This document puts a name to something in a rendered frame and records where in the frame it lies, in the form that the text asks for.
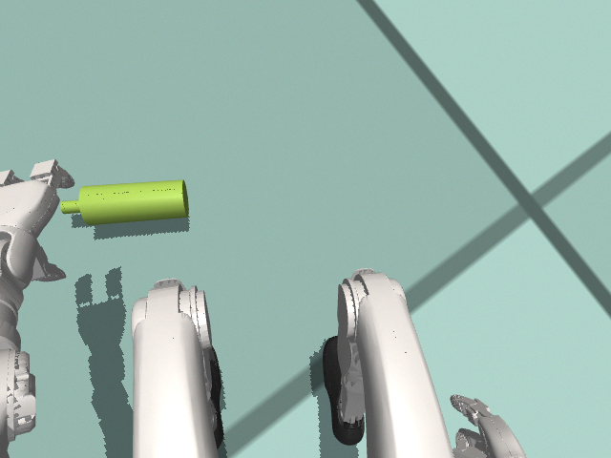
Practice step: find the left robot hand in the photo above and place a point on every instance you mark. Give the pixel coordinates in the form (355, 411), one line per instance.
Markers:
(30, 205)

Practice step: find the left robot arm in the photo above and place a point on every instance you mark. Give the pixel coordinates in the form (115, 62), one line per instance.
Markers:
(18, 251)

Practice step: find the right robot foot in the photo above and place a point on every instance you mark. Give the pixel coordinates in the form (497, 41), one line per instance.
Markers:
(346, 433)

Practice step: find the right robot hand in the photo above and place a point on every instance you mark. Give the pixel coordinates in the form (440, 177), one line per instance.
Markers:
(495, 440)

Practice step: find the bottle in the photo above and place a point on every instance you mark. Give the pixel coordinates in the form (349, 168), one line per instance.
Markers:
(127, 202)

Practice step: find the left robot foot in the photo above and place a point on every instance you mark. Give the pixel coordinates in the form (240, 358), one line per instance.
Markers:
(215, 396)

